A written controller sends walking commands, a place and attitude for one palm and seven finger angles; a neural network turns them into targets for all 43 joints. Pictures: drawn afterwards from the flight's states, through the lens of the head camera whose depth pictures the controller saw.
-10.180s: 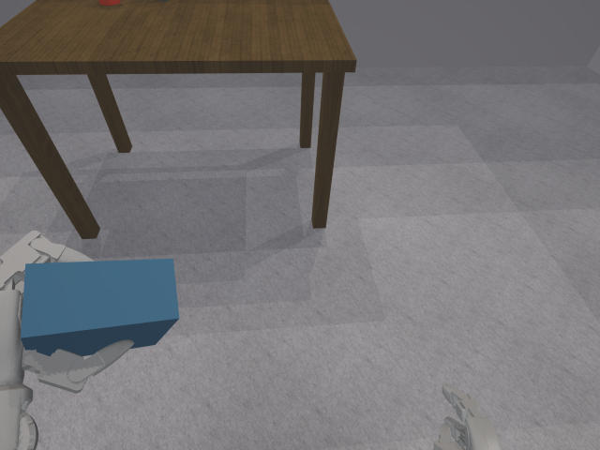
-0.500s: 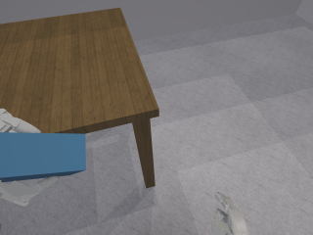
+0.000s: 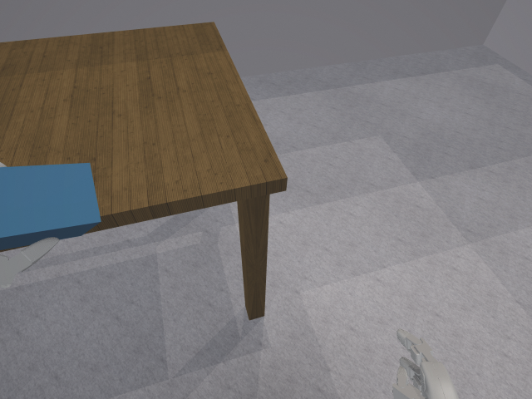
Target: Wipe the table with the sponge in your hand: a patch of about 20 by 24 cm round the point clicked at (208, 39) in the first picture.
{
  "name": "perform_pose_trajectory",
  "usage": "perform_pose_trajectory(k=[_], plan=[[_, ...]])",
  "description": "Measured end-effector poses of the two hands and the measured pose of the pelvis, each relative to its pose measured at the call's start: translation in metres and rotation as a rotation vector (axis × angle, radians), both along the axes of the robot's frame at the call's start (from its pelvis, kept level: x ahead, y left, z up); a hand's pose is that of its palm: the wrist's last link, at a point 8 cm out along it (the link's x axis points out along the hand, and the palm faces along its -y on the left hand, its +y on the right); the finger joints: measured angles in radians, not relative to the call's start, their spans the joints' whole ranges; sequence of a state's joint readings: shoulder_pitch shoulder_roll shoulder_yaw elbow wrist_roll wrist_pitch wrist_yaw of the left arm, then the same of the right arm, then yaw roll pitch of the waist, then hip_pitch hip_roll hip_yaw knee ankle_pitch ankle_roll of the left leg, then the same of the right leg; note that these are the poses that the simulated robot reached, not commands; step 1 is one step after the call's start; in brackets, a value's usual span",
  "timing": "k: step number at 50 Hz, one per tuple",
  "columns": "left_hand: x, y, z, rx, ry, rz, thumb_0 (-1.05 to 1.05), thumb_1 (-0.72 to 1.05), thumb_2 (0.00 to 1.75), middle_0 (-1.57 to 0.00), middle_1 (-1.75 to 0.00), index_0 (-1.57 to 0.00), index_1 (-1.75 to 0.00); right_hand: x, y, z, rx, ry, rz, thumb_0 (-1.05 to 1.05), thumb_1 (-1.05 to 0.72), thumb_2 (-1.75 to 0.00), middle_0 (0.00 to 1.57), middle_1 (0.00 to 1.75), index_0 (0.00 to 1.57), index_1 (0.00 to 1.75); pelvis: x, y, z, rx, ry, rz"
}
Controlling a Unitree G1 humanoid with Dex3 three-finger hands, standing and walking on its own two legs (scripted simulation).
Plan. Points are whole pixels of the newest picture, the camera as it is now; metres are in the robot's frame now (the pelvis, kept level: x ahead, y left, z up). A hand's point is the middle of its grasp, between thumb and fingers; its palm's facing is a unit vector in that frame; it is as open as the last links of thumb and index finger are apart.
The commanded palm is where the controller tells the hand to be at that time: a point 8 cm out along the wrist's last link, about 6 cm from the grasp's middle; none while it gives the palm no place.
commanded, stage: come to a stop and stand still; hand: left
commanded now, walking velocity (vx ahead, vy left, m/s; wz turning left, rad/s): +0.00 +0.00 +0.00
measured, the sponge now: (43, 208) +0.26 +0.26 +0.20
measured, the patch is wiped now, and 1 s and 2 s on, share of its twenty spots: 0.00 0.00 0.00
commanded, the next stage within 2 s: look again from close up in 0.92 s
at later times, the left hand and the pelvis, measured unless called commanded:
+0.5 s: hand (19, 243) +0.23 +0.29 +0.18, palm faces +0.45 -0.80 -0.39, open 10.6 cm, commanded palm +0.18 +0.32 +0.18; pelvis +0.02 +0.04 +0.01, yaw +0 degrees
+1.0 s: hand (53, 240) +0.25 +0.27 +0.16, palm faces +0.42 -0.82 -0.39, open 10.6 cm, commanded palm +0.20 +0.30 +0.18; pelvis +0.04 +0.02 +0.01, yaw +1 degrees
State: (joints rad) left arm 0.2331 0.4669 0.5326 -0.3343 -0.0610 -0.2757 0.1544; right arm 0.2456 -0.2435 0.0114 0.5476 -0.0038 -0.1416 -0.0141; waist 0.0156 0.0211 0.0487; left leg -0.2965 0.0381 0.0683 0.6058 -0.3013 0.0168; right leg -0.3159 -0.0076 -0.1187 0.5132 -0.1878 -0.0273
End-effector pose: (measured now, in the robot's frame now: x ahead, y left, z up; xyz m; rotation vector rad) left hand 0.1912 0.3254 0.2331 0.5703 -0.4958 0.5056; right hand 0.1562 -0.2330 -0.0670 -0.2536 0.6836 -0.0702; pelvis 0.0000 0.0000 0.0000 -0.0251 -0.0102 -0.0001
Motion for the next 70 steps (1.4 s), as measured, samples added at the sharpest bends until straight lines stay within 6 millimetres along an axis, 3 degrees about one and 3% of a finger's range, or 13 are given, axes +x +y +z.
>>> perform_pose_trajectory(k=[6,9,12,15,20,23,31,34,38,43,53,64,70], plan=[[-0.01,-0.03,-0.067,-0.19,0.266,-0.136,-0.01,-0.54,1.03,-0.68,-1.39,-0.68,-1.38,-0.03,0.034,-0.007,0.054,0.034,-0.05,0.01,-0.9,-0.9,0.2,0.3,0.2,0.3,-0.002,0.028,0.005,0.002,-0.019,-0.03],[-0.009,-0.03,-0.085,-0.189,0.355,-0.157,-0.01,-0.54,1.03,-0.68,-1.38,-0.68,-1.38,-0.037,0.048,-0.009,0.053,0.068,-0.048,0.01,-0.9,-0.9,0.2,0.3,0.2,0.3,-0.005,0.032,0.006,0.012,-0.021,-0.019],[-0.006,-0.015,-0.078,-0.141,0.348,-0.123,-0.01,-0.54,1.03,-0.68,-1.38,-0.68,-1.38,-0.036,0.058,-0.011,0.051,0.083,-0.025,0.01,-0.9,-0.9,0.2,0.3,0.2,0.3,-0.007,0.033,0.006,0.017,-0.024,-0.011],[-0.005,-0.002,-0.052,-0.075,0.261,-0.082,-0.01,-0.54,1.03,-0.68,-1.38,-0.68,-1.38,-0.026,0.062,-0.01,0.047,0.074,0.005,0.01,-0.9,-0.9,0.2,0.3,0.2,0.3,-0.006,0.034,0.005,0.017,-0.026,-0.004],[-0.009,0.0,-0.018,-0.038,0.123,-0.069,-0.01,-0.54,1.03,-0.68,-1.38,-0.68,-1.38,0.001,0.059,-0.003,0.043,0.021,0.023,0.01,-0.9,-0.9,0.2,0.3,0.2,0.3,0.006,0.037,0.007,0.009,-0.015,-0.002],[-0.008,-0.002,-0.026,-0.074,0.146,-0.069,-0.01,-0.54,1.03,-0.68,-1.38,-0.68,-1.38,0.019,0.052,0.003,0.039,-0.014,0.007,0.01,-0.9,-0.9,0.2,0.3,0.2,0.3,0.014,0.037,0.008,0.008,-0.005,-0.006],[0.015,-0.009,-0.075,-0.226,0.303,-0.041,-0.01,-0.54,1.03,-0.68,-1.38,-0.68,-1.38,0.051,0.034,0.016,-0.011,-0.043,-0.005,0.01,-0.9,-0.9,0.2,0.3,0.2,0.3,0.03,0.028,0.01,0.008,0.001,0.003],[0.023,-0.016,-0.07,-0.221,0.284,-0.063,-0.01,-0.54,1.03,-0.68,-1.38,-0.68,-1.38,0.058,0.03,0.02,-0.028,-0.042,0.006,0.01,-0.9,-0.9,0.2,0.3,0.2,0.3,0.032,0.023,0.01,0.005,0.002,0.01],[0.027,-0.026,-0.047,-0.162,0.219,-0.106,-0.01,-0.54,1.03,-0.68,-1.38,-0.68,-1.38,0.065,0.027,0.022,-0.028,-0.047,0.008,0.01,-0.9,-0.9,0.2,0.3,0.2,0.3,0.036,0.019,0.01,0.0,0.008,0.015],[0.022,-0.029,-0.032,-0.101,0.202,-0.116,-0.01,-0.54,1.03,-0.68,-1.38,-0.68,-1.38,0.066,0.026,0.02,-0.004,-0.045,-0.013,0.01,-0.9,-0.9,0.2,0.3,0.2,0.3,0.04,0.016,0.011,-0.003,0.017,0.012],[0.014,-0.022,-0.063,-0.21,0.316,-0.034,-0.01,-0.54,1.03,-0.68,-1.38,-0.68,-1.38,0.049,0.022,0.007,-0.004,0.019,-0.029,0.01,-0.9,-0.9,0.2,0.3,0.2,0.3,0.039,0.015,0.012,0.002,0.007,0.014],[0.01,-0.029,-0.043,-0.16,0.249,-0.087,-0.01,-0.54,1.03,-0.68,-1.38,-0.69,-1.38,0.038,0.021,0.013,-0.009,0.003,-0.041,0.01,-0.9,-0.9,0.2,0.3,0.2,0.3,0.029,0.014,0.013,0.004,-0.001,0.017],[0.001,-0.021,-0.052,-0.179,0.286,-0.056,-0.01,-0.54,1.03,-0.68,-1.38,-0.69,-1.38,0.034,0.021,0.014,-0.009,0.002,-0.051,0.01,-0.9,-0.9,0.2,0.3,0.2,0.3,0.027,0.017,0.014,0.003,0.002,0.015]])
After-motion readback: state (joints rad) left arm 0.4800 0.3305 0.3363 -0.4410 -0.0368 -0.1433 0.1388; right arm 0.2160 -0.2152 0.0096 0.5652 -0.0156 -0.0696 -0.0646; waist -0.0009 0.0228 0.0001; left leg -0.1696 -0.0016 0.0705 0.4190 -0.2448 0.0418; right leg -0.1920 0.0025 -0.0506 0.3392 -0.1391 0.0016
